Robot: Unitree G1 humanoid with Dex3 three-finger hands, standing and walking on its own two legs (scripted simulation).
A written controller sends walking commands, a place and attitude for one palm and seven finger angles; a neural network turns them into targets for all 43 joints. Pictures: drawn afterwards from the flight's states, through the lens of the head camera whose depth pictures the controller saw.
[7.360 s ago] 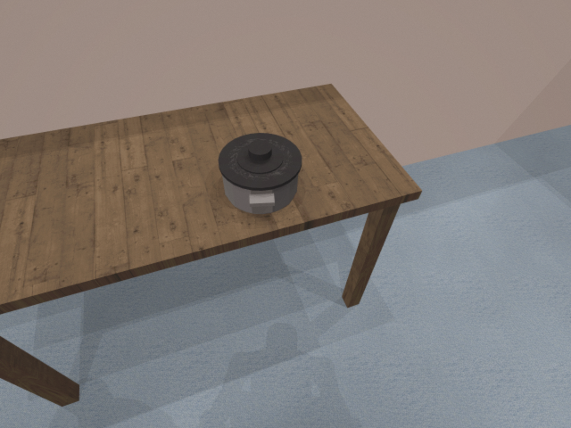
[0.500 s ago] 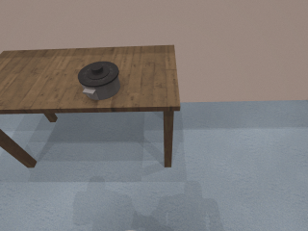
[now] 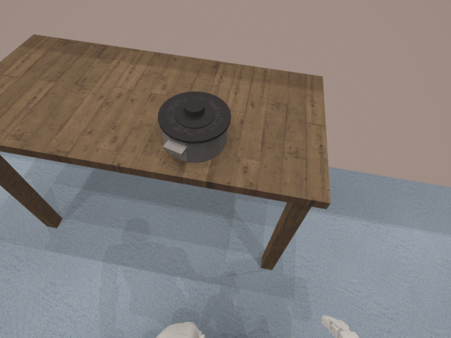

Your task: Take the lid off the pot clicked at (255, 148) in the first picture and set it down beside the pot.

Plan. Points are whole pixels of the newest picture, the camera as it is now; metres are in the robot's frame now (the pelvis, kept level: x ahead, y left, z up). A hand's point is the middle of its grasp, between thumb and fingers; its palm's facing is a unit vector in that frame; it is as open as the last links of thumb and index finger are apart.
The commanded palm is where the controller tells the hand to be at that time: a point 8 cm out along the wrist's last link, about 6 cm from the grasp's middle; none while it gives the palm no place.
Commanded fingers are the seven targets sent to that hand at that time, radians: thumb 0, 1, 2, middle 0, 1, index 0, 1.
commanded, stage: take the last steps up to it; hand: left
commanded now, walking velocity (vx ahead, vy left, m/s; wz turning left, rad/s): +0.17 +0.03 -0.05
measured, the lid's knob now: (194, 107) +0.60 +0.16 +0.01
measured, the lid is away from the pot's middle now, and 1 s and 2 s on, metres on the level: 0.00 0.00 0.00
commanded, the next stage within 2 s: come to a stop and stand still in 0.04 s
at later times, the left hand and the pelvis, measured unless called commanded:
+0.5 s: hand (144, 293) +0.20 +0.19 -0.15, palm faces +0.02 -0.97 -0.24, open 7.3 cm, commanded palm none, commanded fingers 0.00 0.90 0.90 -0.20 -0.30 -0.20 -0.30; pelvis +0.11 +0.01 +0.01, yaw +0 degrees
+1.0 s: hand out of the picture +0.09 +0.25 -0.15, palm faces +0.08 -0.97 -0.22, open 7.4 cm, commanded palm none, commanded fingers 0.00 0.90 0.90 -0.20 -0.30 -0.20 -0.30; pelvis +0.07 +0.06 +0.02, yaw +0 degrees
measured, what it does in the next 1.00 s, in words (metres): steps on the spot: right foot, then left foot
